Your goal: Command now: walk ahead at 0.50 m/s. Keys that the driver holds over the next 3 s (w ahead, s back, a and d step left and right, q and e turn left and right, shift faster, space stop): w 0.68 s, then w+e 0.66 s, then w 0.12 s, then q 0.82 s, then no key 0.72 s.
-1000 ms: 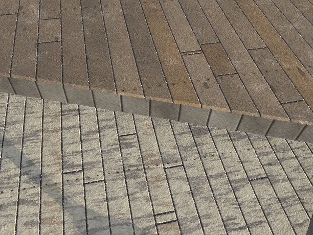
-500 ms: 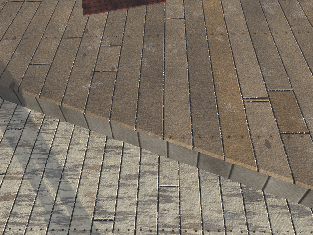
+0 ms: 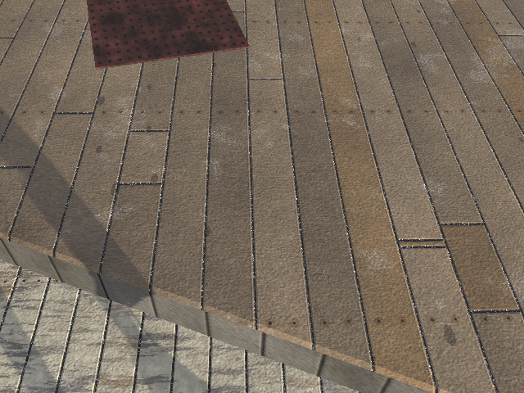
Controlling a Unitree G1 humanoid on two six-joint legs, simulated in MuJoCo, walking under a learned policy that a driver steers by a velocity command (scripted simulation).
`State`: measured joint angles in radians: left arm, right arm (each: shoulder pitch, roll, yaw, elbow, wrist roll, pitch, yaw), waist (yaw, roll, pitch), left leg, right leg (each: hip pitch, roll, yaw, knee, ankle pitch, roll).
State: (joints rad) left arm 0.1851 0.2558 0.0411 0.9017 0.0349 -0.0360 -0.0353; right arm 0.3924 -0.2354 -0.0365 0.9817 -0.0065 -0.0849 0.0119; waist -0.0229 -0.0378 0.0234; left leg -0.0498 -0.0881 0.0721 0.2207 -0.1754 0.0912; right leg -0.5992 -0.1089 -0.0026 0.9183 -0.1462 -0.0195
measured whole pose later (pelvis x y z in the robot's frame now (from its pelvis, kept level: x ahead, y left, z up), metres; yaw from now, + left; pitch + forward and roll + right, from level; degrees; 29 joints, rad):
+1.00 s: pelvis +0.46 -0.01 -0.01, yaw -7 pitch +1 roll +0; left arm 0.17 0.14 0.02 0.83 0.01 0.01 0.03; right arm 0.51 -0.16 -0.01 1.11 -0.04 -0.09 0.00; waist 0.00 -0.03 -0.03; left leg -0.15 0.00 0.19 0.41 -0.28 0.06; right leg -1.06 0.01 0.00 2.14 -0.41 -0.14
